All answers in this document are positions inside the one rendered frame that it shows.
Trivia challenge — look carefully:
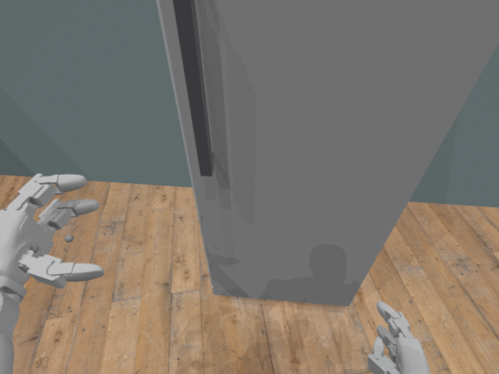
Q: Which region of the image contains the left robot forearm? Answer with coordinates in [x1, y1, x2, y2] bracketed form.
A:
[0, 273, 27, 374]

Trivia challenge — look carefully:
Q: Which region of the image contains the handle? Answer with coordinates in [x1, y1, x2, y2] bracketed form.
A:
[173, 0, 214, 177]

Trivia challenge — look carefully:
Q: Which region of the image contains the fridge door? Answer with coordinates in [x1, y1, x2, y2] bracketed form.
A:
[159, 0, 499, 306]

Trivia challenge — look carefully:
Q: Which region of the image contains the right robot hand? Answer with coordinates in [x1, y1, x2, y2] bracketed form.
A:
[368, 301, 430, 374]

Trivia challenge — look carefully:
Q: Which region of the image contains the left robot hand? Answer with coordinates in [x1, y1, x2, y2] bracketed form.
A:
[0, 173, 104, 289]

